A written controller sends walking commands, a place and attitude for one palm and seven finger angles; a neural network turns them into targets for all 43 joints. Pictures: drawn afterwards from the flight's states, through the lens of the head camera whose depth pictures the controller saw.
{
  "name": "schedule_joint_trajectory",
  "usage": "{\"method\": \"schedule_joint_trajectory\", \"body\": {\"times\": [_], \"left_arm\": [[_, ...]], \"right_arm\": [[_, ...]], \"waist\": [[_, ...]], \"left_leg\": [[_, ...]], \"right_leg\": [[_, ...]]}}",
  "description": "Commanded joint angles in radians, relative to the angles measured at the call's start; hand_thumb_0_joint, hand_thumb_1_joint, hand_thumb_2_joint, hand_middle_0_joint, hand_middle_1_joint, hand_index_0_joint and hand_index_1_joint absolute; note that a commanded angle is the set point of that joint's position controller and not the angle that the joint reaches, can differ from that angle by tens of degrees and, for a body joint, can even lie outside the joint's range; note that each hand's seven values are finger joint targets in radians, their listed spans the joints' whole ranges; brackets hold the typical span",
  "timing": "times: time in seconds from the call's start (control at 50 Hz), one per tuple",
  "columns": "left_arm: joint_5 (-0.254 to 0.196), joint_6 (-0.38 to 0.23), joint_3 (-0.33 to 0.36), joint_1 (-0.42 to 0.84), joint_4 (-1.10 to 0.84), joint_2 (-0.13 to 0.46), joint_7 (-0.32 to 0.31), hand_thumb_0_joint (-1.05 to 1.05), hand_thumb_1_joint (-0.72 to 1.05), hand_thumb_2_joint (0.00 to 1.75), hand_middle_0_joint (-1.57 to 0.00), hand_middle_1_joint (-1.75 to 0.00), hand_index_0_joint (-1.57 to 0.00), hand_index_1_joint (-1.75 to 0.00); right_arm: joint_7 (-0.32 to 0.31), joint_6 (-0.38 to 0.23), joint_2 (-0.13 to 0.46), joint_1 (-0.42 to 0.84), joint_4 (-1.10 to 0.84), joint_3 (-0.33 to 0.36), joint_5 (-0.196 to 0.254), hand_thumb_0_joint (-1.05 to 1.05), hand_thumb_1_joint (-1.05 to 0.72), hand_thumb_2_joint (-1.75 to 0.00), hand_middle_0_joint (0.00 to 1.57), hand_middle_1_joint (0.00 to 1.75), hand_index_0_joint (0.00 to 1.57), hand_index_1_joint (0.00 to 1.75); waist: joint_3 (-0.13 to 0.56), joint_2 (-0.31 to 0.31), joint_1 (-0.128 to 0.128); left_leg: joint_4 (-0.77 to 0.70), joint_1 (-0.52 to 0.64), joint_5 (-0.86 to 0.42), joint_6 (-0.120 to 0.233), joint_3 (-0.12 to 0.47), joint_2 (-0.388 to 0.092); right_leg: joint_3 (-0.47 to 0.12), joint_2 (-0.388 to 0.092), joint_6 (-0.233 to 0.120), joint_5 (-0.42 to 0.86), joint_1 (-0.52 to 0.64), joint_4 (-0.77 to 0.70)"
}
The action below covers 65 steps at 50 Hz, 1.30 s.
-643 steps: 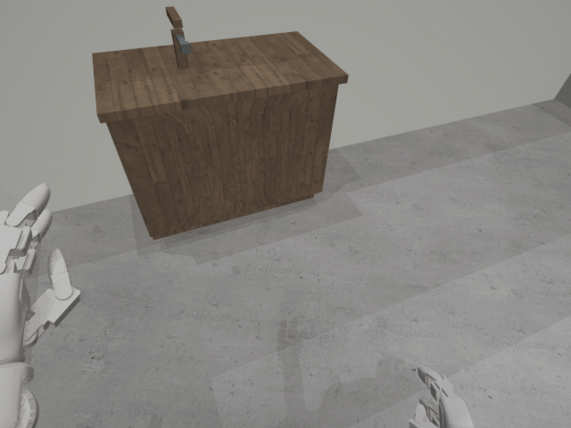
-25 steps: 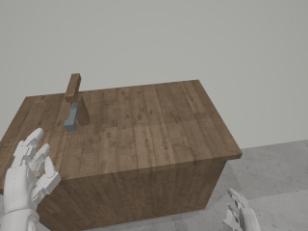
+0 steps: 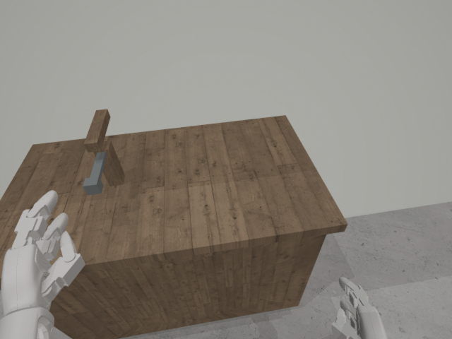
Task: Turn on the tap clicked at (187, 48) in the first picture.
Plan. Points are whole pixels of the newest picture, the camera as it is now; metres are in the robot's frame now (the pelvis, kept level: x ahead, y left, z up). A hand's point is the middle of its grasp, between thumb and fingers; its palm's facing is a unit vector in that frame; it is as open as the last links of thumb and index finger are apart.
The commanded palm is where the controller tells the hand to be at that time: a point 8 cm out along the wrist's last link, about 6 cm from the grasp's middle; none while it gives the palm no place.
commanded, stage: reach beside the lever's end, fingers flat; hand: left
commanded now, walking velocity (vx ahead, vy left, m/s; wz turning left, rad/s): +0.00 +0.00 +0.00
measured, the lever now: (93, 185) +0.38 +0.34 +0.06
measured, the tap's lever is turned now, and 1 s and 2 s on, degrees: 0 0 0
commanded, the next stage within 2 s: none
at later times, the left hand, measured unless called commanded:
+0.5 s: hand (74, 236) +0.23 +0.27 +0.11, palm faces +0.50 -0.86 -0.12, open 7.5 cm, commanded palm +0.19 +0.32 +0.11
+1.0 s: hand (66, 218) +0.27 +0.32 +0.09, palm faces +0.52 -0.85 -0.10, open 7.6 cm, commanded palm +0.24 +0.36 +0.09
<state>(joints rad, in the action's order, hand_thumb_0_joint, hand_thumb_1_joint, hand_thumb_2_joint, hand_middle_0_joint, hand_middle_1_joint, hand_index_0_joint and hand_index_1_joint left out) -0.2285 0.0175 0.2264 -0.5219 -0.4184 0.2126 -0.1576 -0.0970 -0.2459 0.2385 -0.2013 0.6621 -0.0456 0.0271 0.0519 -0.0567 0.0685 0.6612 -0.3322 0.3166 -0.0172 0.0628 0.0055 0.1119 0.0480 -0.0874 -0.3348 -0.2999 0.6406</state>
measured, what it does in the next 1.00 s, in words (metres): stands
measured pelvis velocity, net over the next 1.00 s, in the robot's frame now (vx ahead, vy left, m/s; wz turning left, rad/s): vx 0.00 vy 0.02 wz -0.02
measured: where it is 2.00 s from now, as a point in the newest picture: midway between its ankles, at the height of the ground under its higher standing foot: outside the picture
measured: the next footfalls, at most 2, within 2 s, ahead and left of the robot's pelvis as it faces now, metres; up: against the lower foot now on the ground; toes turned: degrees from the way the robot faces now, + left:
none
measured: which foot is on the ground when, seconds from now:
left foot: down 0.00-1.00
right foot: down 0.00-1.00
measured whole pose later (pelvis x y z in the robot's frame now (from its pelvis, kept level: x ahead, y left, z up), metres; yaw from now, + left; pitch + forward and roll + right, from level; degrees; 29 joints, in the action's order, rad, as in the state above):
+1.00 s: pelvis +0.00 +0.02 +0.00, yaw -1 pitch +4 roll +0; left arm -0.23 -0.13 0.42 -0.08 0.18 0.30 -0.07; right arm -0.10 -0.19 0.25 -0.20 0.71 -0.03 0.03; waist 0.05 -0.03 0.03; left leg 0.68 -0.43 0.32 0.01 0.04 0.02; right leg 0.09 0.03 -0.06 -0.33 -0.40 0.66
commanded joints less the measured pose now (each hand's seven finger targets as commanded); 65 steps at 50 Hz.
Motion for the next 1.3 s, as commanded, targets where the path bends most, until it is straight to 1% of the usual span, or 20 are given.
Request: {"method": "schedule_joint_trajectory", "body": {"times": [0.0, 0.02, 0.1, 0.12, 0.2, 0.28, 0.32, 0.4, 0.42, 0.52, 0.6, 0.72, 0.78, 0.82, 0.88, 0.92, 0.98, 1.04, 1.16, 1.28], "left_arm": [[0.000, -0.092, 0.126, 0.153, -0.159, 0.168, -0.002, 0.00, 0.90, 0.90, -0.20, -0.30, -0.20, -0.30], [0.005, -0.100, 0.136, 0.176, -0.165, 0.186, -0.002, 0.00, 0.90, 0.90, -0.20, -0.30, -0.20, -0.30], [-0.007, -0.117, 0.135, 0.177, -0.099, 0.176, 0.015, 0.00, 0.90, 0.90, -0.20, -0.30, -0.20, -0.30], [-0.008, -0.116, 0.162, 0.193, -0.084, 0.200, 0.018, 0.00, 0.90, 0.90, -0.20, -0.30, -0.20, -0.30], [-0.012, -0.120, 0.158, 0.201, -0.040, 0.188, 0.024, 0.00, 0.90, 0.90, -0.20, -0.30, -0.20, -0.30], [-0.012, -0.127, 0.182, 0.244, -0.015, 0.202, 0.023, 0.00, 0.90, 0.90, -0.20, -0.29, -0.20, -0.29], [-0.006, -0.135, 0.201, 0.258, -0.007, 0.226, 0.020, 0.00, 0.90, 0.90, -0.20, -0.29, -0.20, -0.29], [-0.011, -0.155, 0.203, 0.333, 0.061, 0.227, 0.022, 0.00, 0.90, 0.90, -0.19, -0.28, -0.19, -0.28], [-0.008, -0.159, 0.196, 0.355, 0.054, 0.228, 0.027, 0.00, 0.90, 0.90, -0.19, -0.28, -0.19, -0.28], [0.001, -0.173, 0.190, 0.408, 0.109, 0.234, 0.036, 0.00, 0.90, 0.90, -0.19, -0.26, -0.19, -0.26], [0.000, -0.174, 0.203, 0.483, 0.177, 0.248, 0.036, 0.00, 0.90, 0.90, -0.18, -0.25, -0.18, -0.25], [0.012, -0.191, 0.235, 0.542, 0.233, 0.281, 0.040, 0.00, 0.90, 0.90, -0.18, -0.24, -0.18, -0.24], [0.002, -0.200, 0.239, 0.517, 0.292, 0.272, 0.053, 0.00, 0.90, 0.90, -0.18, -0.23, -0.18, -0.23], [0.004, -0.204, 0.257, 0.553, 0.310, 0.301, 0.062, 0.00, 0.90, 0.90, -0.18, -0.22, -0.18, -0.22], [-0.003, -0.212, 0.278, 0.599, 0.360, 0.323, 0.072, 0.00, 0.90, 0.90, -0.17, -0.22, -0.17, -0.22], [0.003, -0.224, 0.290, 0.662, 0.373, 0.352, 0.079, 0.00, 0.90, 0.90, -0.17, -0.21, -0.17, -0.21], [0.001, -0.244, 0.285, 0.709, 0.443, 0.355, 0.095, 0.00, 0.90, 0.90, -0.17, -0.20, -0.17, -0.20], [0.006, -0.264, 0.283, 0.746, 0.468, 0.368, 0.113, 0.00, 0.90, 0.90, -0.17, -0.20, -0.17, -0.20], [0.005, -0.272, 0.296, 0.803, 0.575, 0.395, 0.128, 0.00, 0.90, 0.90, -0.16, -0.18, -0.16, -0.18], [0.022, -0.296, 0.314, 0.882, 0.615, 0.432, 0.117, 0.00, 0.90, 0.90, -0.16, -0.17, -0.16, -0.17]], "right_arm": [[-0.011, -0.056, 0.102, 0.143, -0.155, 0.043, 0.001, 0.00, -0.90, -0.90, 0.20, 0.30, 0.20, 0.30], [-0.011, -0.060, 0.102, 0.143, -0.152, 0.043, 0.004, 0.00, -0.90, -0.90, 0.20, 0.30, 0.20, 0.30], [-0.011, -0.064, 0.108, 0.135, -0.142, 0.046, 0.000, 0.00, -0.90, -0.90, 0.20, 0.30, 0.20, 0.30], [-0.012, -0.064, 0.109, 0.133, -0.137, 0.047, 0.006, 0.00, -0.90, -0.90, 0.20, 0.30, 0.20, 0.30], [-0.013, -0.065, 0.112, 0.130, -0.138, 0.051, 0.003, 0.00, -0.90, -0.90, 0.20, 0.30, 0.20, 0.30], [-0.012, -0.055, 0.110, 0.131, -0.133, 0.052, 0.002, 0.00, -0.90, -0.90, 0.20, 0.30, 0.20, 0.30], [-0.009, -0.053, 0.112, 0.127, -0.130, 0.053, 0.006, 0.00, -0.90, -0.90, 0.20, 0.30, 0.20, 0.30], [-0.013, -0.051, 0.118, 0.127, -0.119, 0.057, 0.003, 0.00, -0.90, -0.90, 0.20, 0.30, 0.20, 0.30], [-0.014, -0.052, 0.119, 0.134, -0.121, 0.055, 0.004, 0.00, -0.90, -0.90, 0.20, 0.30, 0.20, 0.30], [-0.012, -0.053, 0.125, 0.128, -0.116, 0.055, 0.004, 0.00, -0.90, -0.90, 0.20, 0.30, 0.20, 0.30], [-0.015, -0.041, 0.130, 0.126, -0.110, 0.056, 0.001, 0.00, -0.90, -0.90, 0.20, 0.30, 0.20, 0.30], [-0.013, -0.029, 0.129, 0.116, -0.109, 0.058, 0.000, 0.00, -0.90, -0.90, 0.20, 0.30, 0.20, 0.30], [-0.008, -0.020, 0.135, 0.101, -0.109, 0.062, -0.002, 0.00, -0.90, -0.90, 0.20, 0.30, 0.20, 0.30], [-0.009, -0.014, 0.139, 0.097, -0.106, 0.061, 0.000, 0.00, -0.90, -0.90, 0.20, 0.30, 0.20, 0.30], [-0.014, -0.004, 0.143, 0.091, -0.101, 0.065, -0.001, 0.00, -0.90, -0.90, 0.20, 0.30, 0.20, 0.30], [-0.017, 0.001, 0.144, 0.092, -0.097, 0.062, 0.001, 0.00, -0.90, -0.90, 0.20, 0.30, 0.20, 0.30], [-0.019, 0.006, 0.150, 0.080, -0.089, 0.064, -0.001, 0.00, -0.90, -0.90, 0.20, 0.30, 0.20, 0.30], [-0.020, 0.006, 0.152, 0.069, -0.087, 0.066, -0.002, 0.00, -0.90, -0.90, 0.20, 0.30, 0.20, 0.30], [-0.018, 0.020, 0.167, 0.038, -0.081, 0.070, -0.004, 0.00, -0.90, -0.90, 0.20, 0.30, 0.20, 0.30], [-0.010, 0.043, 0.170, 0.010, -0.083, 0.073, -0.010, 0.00, -0.90, -0.90, 0.20, 0.30, 0.20, 0.30]], "waist": [[0.028, 0.035, -0.004], [0.031, -0.001, -0.009], [0.061, 0.066, -0.011], [0.053, 0.027, -0.007], [0.065, 0.067, -0.007], [0.082, 0.040, -0.009], [0.089, -0.006, -0.004], [0.070, 0.058, -0.022], [0.078, 0.015, -0.020], [0.110, 0.005, -0.022], [0.113, 0.042, -0.030], [0.153, -0.028, -0.026], [0.157, 0.035, -0.026], [0.148, -0.002, -0.028], [0.154, 0.029, -0.034], [0.147, -0.022, -0.042], [0.156, 0.007, -0.051], [0.190, -0.046, -0.050], [0.209, -0.001, -0.057], [0.234, -0.039, -0.062]], "left_leg": [[-0.058, -0.001, -0.090, 0.058, -0.024, 0.024], [-0.058, 0.011, -0.100, 0.059, -0.023, 0.024], [-0.056, -0.002, -0.120, 0.059, -0.026, 0.026], [-0.062, -0.002, -0.119, 0.057, -0.024, 0.024], [-0.065, -0.008, -0.128, 0.057, -0.027, 0.028], [-0.066, -0.005, -0.153, 0.055, -0.032, 0.029], [-0.071, -0.001, -0.152, 0.053, -0.034, 0.029], [-0.069, -0.023, -0.111, 0.055, -0.031, 0.030], [-0.074, -0.013, -0.113, 0.056, -0.028, 0.031], [-0.083, -0.003, -0.121, 0.053, -0.024, 0.030], [-0.082, -0.019, -0.107, 0.053, -0.022, 0.032], [-0.083, 0.000, -0.151, 0.047, -0.022, 0.027], [-0.076, -0.017, -0.172, 0.047, -0.022, 0.028], [-0.076, -0.021, -0.168, 0.047, -0.020, 0.026], [-0.068, -0.035, -0.159, 0.048, -0.019, 0.027], [-0.067, -0.038, -0.134, 0.049, -0.017, 0.027], [-0.060, -0.055, -0.107, 0.050, -0.011, 0.027], [-0.053, -0.041, -0.117, 0.048, -0.010, 0.027], [-0.041, -0.065, -0.127, 0.047, 0.004, 0.023], [-0.028, -0.070, -0.140, 0.042, 0.010, 0.019]], "right_leg": [[-0.143, -0.081, 0.078, 0.051, -0.006, -0.200], [-0.143, -0.080, 0.075, 0.069, -0.008, -0.198], [-0.143, -0.079, 0.083, 0.123, 0.012, -0.180], [-0.140, -0.077, 0.078, 0.120, 0.013, -0.181], [-0.137, -0.076, 0.082, 0.145, 0.019, -0.172], [-0.133, -0.077, 0.081, 0.189, 0.028, -0.159], [-0.125, -0.073, 0.074, 0.182, 0.026, -0.155], [-0.129, -0.068, 0.078, 0.119, 0.000, -0.162], [-0.123, -0.066, 0.073, 0.122, -0.004, -0.158], [-0.105, -0.060, 0.067, 0.142, -0.003, -0.139], [-0.106, -0.056, 0.068, 0.123, -0.010, -0.138], [-0.094, -0.050, 0.060, 0.177, -0.002, -0.115], [-0.090, -0.045, 0.063, 0.211, 0.003, -0.105], [-0.090, -0.046, 0.060, 0.206, -0.009, -0.103], [-0.092, -0.043, 0.063, 0.196, -0.016, -0.100], [-0.095, -0.043, 0.061, 0.163, -0.038, -0.102], [-0.095, -0.040, 0.062, 0.133, -0.050, -0.094], [-0.093, -0.039, 0.058, 0.141, -0.053, -0.081], [-0.085, -0.032, 0.059, 0.157, -0.071, -0.062], [-0.080, -0.027, 0.056, 0.155, -0.093, -0.041]]}}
